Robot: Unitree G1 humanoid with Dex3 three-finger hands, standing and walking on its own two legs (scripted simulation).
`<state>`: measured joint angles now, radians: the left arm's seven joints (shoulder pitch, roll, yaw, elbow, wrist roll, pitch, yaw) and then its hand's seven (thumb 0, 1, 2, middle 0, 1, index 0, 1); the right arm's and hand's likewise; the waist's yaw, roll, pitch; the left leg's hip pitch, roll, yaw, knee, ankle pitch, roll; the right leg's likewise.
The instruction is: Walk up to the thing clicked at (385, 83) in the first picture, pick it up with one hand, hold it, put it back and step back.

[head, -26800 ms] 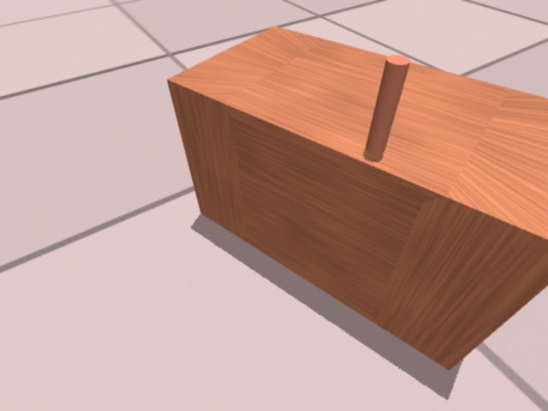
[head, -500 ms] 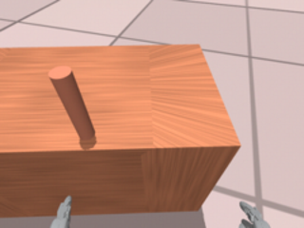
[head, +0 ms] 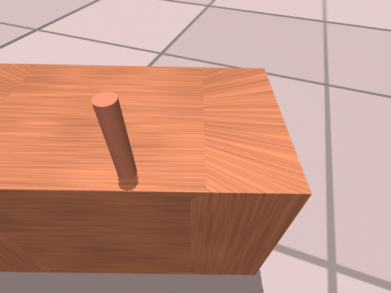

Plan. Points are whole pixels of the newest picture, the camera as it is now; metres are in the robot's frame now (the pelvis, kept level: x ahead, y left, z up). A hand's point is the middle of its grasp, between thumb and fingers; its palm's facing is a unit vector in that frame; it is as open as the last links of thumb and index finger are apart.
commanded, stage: stand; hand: left
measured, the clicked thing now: (117, 141) +0.45 +0.21 +0.07
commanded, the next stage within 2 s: none
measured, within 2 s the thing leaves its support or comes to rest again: neither
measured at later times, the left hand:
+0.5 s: hand out of the picture +0.02 +0.25 -0.13, palm faces -0.02 -0.94 -0.34, open 7.5 cm
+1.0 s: hand out of the picture +0.06 +0.24 -0.13, palm faces -0.04 -0.94 -0.33, open 7.4 cm
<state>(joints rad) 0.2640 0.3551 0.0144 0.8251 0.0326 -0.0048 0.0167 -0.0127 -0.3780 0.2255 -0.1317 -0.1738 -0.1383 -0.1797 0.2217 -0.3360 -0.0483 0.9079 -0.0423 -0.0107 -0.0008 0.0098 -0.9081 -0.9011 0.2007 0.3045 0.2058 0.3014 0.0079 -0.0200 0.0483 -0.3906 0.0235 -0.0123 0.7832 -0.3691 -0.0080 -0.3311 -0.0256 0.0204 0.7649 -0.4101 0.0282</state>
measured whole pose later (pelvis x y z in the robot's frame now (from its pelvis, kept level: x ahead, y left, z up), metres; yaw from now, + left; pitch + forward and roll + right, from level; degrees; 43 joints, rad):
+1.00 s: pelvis +0.00 +0.00 +0.04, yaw +0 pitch -3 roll +0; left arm 0.12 0.34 -0.01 1.15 0.01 -0.02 0.00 0.00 0.90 0.90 -0.20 -0.30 -0.21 -0.30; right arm 0.12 -0.33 -0.01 1.16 -0.01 -0.01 0.00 0.01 -0.91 -0.90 0.20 0.30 0.21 0.30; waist -0.01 0.00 0.07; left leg -0.16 0.02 0.00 0.38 -0.16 -0.02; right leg -0.12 -0.03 0.02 0.38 -0.21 0.03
